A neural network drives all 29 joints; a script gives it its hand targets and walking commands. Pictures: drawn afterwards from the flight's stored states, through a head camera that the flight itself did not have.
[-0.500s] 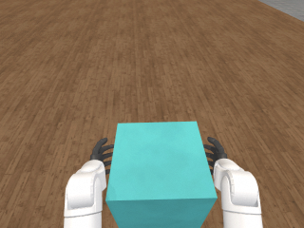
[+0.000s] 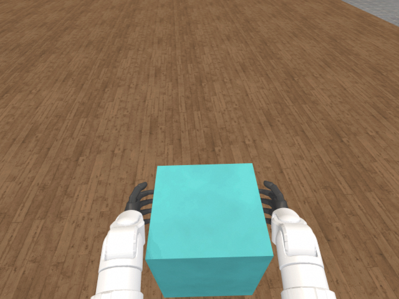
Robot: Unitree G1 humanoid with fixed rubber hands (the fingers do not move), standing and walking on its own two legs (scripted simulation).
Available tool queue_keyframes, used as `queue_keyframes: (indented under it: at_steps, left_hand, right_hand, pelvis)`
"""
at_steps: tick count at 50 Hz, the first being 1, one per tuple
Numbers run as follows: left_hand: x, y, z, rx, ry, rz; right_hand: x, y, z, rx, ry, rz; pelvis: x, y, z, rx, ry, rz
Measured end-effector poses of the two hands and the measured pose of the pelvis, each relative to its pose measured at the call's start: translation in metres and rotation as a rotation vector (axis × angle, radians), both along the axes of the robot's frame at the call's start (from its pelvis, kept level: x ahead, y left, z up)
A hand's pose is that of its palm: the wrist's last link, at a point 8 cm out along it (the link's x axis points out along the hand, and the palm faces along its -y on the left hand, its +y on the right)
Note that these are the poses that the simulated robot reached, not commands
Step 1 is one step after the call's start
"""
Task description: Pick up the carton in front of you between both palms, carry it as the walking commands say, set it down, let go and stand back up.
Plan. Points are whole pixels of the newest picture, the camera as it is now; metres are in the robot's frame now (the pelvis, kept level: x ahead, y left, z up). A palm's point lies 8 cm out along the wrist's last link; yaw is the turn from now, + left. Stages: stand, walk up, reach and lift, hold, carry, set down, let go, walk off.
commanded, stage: carry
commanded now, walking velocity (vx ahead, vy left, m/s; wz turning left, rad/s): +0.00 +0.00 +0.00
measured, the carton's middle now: (206, 232) +0.29 +0.00 -0.04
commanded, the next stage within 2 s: hold in 0.48 s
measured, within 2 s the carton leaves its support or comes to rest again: neither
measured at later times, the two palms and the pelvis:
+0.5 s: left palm (129, 218) +0.28 +0.16 +0.04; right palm (275, 216) +0.28 -0.14 +0.04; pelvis -0.01 +0.01 +0.00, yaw +0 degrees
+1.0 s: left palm (122, 227) +0.28 +0.18 +0.02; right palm (258, 208) +0.32 -0.12 +0.01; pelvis -0.02 -0.03 +0.00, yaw +11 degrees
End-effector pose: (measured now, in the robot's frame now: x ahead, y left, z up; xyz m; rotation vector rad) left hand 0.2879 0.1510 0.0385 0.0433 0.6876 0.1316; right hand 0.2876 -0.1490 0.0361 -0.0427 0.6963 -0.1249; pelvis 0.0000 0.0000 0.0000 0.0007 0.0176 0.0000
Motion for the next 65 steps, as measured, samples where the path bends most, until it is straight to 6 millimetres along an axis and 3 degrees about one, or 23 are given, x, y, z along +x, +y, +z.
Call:
queue_keyframes:
  at_steps: [9, 24, 29, 38, 45, 49, 53, 59, 65]
  left_hand:
    - [0.005, 0.002, 0.002, -0.007, -0.054, 0.001]
    - [-0.003, 0.008, 0.001, -0.008, -0.033, 0.006]
    - [-0.011, 0.014, 0.002, 0.009, -0.031, 0.008]
    - [-0.041, 0.04, 0.006, 0.009, -0.032, 0.162]
    - [-0.027, 0.031, -0.003, 0.005, -0.01, 0.171]
    - [-0.013, 0.027, -0.016, 0.009, 0.003, 0.158]
    - [-0.003, 0.027, -0.041, 0.026, 0.021, 0.15]
    - [0.004, 0.027, -0.105, 0.033, 0.023, 0.138]
    - [0.015, 0.029, -0.168, 0.019, -0.008, 0.131]
  right_hand:
    - [0.004, 0.001, 0.001, 0.006, -0.054, -0.009]
    - [-0.002, 0.008, 0.001, 0.005, -0.033, -0.004]
    - [-0.007, 0.014, 0.001, -0.001, -0.032, 0.014]
    - [0.007, 0.044, 0.003, 0.01, -0.033, 0.16]
    - [0.023, 0.035, -0.006, 0.05, -0.007, 0.14]
    - [0.033, 0.031, -0.022, 0.062, 0.007, 0.119]
    - [0.043, 0.031, -0.049, 0.055, 0.022, 0.128]
    - [0.048, 0.03, -0.113, 0.035, 0.021, 0.136]
    - [0.051, 0.032, -0.178, 0.042, -0.009, 0.111]
  pelvis:
    - [-0.005, 0.002, -0.001, -0.001, 0.005, 0.002]
    - [-0.005, 0.007, -0.002, -0.004, 0.002, 0.003]
    - [-0.007, 0.009, 0.007, -0.017, -0.078, 0.054]
    - [-0.012, -0.005, 0.012, 0.002, -0.119, 0.151]
    - [-0.019, -0.022, 0.008, 0.002, -0.111, 0.191]
    - [-0.023, -0.032, 0.003, 0.0, -0.073, 0.198]
    - [-0.028, -0.041, -0.005, -0.005, 0.008, 0.203]
    - [-0.04, -0.05, -0.026, -0.012, 0.195, 0.197]
    - [-0.051, -0.052, -0.059, -0.021, 0.396, 0.197]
